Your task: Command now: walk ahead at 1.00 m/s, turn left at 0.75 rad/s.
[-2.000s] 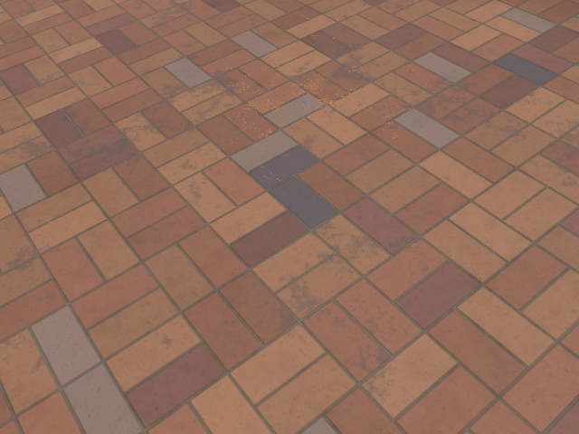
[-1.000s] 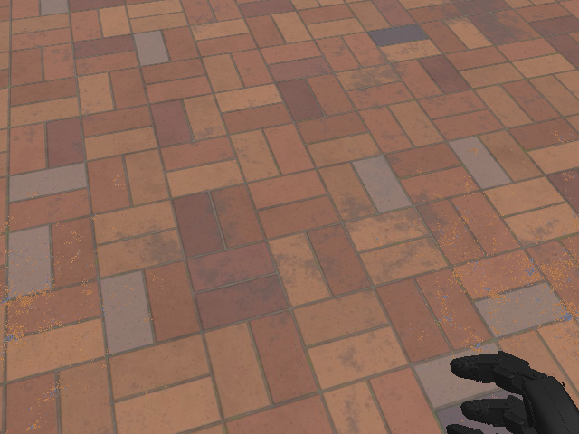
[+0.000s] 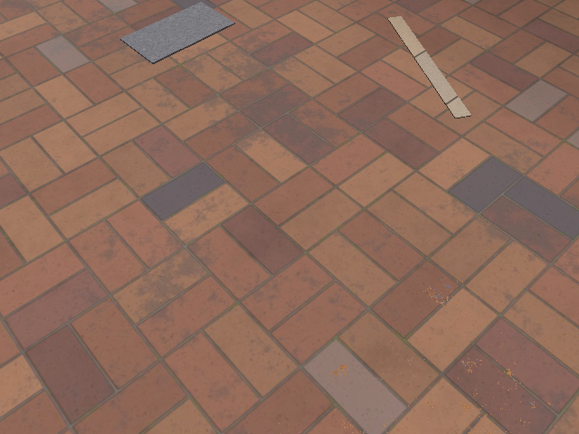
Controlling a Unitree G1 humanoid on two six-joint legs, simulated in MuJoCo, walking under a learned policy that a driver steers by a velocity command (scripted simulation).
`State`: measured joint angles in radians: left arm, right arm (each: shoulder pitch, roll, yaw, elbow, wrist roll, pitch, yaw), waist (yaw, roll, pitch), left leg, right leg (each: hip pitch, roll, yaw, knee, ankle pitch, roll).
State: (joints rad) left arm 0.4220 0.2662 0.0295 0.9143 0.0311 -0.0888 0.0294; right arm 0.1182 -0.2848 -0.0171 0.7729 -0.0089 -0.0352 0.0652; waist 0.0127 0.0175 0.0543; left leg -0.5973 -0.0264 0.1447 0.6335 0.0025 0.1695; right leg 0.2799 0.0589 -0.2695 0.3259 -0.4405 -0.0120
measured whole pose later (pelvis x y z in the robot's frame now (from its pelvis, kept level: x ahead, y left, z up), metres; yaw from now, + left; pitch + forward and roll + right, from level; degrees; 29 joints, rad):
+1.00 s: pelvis +0.89 +0.25 +0.02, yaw +19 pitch +2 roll +1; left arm 0.39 0.29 0.05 0.87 0.00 -0.05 -0.02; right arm 0.18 -0.26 -0.01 0.76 -0.05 -0.08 0.00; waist 0.05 -0.03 0.00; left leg -0.31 0.01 0.09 0.55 -0.28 0.02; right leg -0.41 -0.04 0.02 1.27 -0.28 -0.09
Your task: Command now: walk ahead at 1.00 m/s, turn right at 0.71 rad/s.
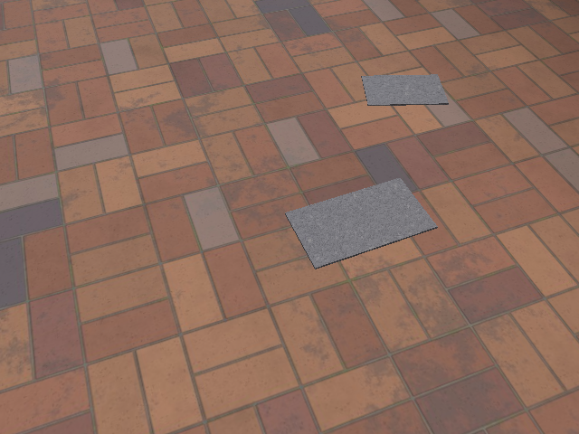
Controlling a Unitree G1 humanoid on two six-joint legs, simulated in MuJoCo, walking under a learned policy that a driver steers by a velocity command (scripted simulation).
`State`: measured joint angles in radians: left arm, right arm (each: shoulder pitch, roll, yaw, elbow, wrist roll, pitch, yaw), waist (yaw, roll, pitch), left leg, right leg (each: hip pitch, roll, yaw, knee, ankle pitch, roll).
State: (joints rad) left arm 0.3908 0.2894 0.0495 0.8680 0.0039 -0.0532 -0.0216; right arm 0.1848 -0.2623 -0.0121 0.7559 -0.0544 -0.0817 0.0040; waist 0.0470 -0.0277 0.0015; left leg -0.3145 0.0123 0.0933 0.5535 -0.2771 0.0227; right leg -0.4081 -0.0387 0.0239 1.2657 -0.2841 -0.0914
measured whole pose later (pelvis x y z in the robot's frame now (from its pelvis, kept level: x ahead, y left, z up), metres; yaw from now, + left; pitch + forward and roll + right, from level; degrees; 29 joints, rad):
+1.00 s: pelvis +0.94 -0.16 +0.01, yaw -1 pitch +1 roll +0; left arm 0.04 0.24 -0.04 0.61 0.07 -0.07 -0.02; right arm 0.51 -0.30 -0.06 0.90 0.00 -0.05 0.01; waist -0.07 -0.01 0.02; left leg -0.09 -0.22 -0.11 0.35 -0.25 0.18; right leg -0.69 -0.13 0.10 1.02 -0.22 0.04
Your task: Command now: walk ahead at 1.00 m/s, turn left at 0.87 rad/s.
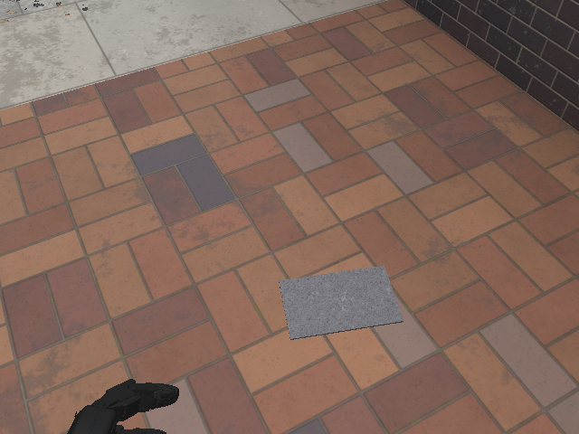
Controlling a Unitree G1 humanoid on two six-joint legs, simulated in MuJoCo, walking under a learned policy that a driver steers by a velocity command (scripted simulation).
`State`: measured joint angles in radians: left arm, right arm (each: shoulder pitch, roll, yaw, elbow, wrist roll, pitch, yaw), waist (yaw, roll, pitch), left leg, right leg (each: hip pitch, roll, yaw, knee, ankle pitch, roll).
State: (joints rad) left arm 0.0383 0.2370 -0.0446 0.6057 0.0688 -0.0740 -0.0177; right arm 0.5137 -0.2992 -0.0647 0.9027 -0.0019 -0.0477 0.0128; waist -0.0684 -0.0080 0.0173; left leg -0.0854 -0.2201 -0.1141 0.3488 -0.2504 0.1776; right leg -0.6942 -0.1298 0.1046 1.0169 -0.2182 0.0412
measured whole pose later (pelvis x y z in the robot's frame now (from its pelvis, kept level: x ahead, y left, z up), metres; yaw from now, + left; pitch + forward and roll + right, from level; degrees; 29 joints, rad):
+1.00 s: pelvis +0.89 +0.23 -0.02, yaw +26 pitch +1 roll +1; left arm 0.13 0.28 0.02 0.75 0.00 -0.03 -0.07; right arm 0.43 -0.29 -0.03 0.89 -0.01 -0.13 0.00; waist -0.05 -0.02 0.04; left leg 0.26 -0.11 0.20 0.12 -0.36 0.06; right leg -0.77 -0.06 -0.10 0.73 0.13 -0.11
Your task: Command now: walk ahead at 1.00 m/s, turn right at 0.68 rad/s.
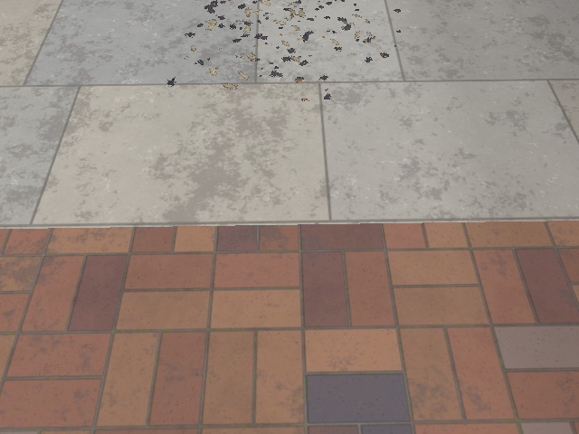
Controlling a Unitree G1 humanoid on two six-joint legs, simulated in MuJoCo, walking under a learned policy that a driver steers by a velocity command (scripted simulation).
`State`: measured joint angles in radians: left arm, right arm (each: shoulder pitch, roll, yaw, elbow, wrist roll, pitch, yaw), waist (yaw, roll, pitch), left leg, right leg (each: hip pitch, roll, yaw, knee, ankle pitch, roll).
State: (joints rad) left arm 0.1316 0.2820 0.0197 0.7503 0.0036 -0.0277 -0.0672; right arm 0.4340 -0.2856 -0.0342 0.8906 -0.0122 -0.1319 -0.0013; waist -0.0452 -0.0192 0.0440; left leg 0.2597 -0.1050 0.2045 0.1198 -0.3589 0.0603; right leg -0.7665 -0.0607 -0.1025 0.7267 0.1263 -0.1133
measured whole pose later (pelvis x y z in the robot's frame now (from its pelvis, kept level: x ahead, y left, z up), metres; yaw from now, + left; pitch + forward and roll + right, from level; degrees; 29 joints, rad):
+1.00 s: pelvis +0.55 -0.09 +0.02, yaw +4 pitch +1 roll +0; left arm 0.08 0.27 0.07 0.69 0.03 -0.02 0.03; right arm 0.22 -0.34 -0.11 0.61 0.03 0.06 -0.03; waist -0.04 0.03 0.04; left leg -0.48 -0.21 -0.26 0.87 -0.44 -0.03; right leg -0.30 0.06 0.11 0.44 -0.16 -0.01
